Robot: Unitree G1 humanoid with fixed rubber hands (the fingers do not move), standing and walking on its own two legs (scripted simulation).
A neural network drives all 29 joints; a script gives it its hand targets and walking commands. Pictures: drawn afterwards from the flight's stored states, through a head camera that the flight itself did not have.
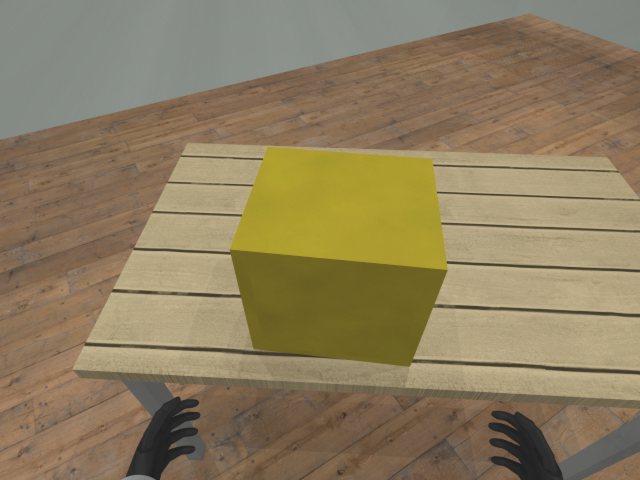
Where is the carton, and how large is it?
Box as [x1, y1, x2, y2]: [230, 147, 447, 366]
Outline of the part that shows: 267,147 230,247 231,257 253,348 409,366 447,270 431,159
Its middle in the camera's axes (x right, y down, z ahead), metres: +0.03 +0.03 +0.63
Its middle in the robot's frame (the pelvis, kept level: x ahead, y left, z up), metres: +0.45 +0.02 -0.01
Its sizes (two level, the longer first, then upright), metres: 0.262 0.224 0.253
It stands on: a table, 0.65 m high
